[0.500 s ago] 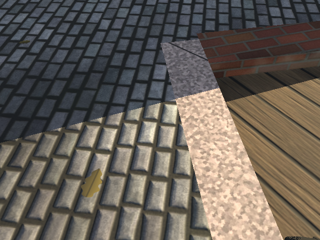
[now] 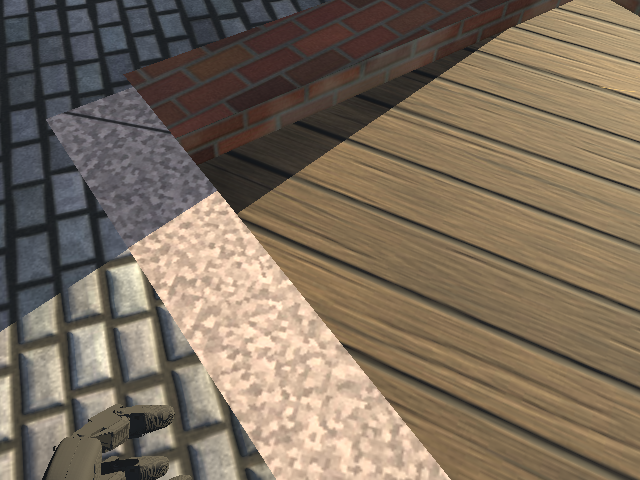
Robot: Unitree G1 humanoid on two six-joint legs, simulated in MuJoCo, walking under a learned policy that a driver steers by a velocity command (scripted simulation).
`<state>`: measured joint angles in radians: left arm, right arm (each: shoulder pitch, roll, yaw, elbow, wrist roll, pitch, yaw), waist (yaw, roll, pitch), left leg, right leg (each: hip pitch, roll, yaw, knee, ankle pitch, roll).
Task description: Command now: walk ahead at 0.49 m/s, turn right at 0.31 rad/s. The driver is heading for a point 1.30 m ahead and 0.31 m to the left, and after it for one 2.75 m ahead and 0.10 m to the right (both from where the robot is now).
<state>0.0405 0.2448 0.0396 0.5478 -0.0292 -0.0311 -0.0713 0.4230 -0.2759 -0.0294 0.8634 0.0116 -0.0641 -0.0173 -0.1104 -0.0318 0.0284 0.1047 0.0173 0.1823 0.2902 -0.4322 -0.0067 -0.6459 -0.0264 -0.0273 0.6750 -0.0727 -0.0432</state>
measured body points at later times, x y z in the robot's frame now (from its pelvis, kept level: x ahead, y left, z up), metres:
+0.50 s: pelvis +0.28 +0.01 +0.01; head +0.31 +0.02 +0.45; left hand +0.29 +0.29 -0.12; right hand +0.50 -0.20 -0.09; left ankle +0.45 +0.17 -0.69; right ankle +0.16 -0.11 -0.72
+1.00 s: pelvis +0.56 +0.10 +0.01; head +0.58 +0.12 +0.46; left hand +0.68 +0.41 -0.06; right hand +0.75 -0.14 -0.09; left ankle +0.45 +0.15 -0.72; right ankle +0.77 +0.04 -0.70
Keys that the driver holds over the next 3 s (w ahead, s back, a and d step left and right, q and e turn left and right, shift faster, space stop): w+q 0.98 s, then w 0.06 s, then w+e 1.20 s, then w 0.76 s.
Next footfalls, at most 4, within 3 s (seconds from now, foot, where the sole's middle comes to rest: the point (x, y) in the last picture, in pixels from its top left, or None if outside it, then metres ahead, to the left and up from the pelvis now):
0.06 right None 0.20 -0.11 -0.76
0.58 left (217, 469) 0.49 0.16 -0.76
1.06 right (251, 330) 0.80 0.08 -0.76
1.50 left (122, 310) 0.88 0.38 -0.76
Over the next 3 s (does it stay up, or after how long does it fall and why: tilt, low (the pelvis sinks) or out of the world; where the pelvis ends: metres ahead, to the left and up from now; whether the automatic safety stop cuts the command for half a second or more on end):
stays up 1.59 0.28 0.01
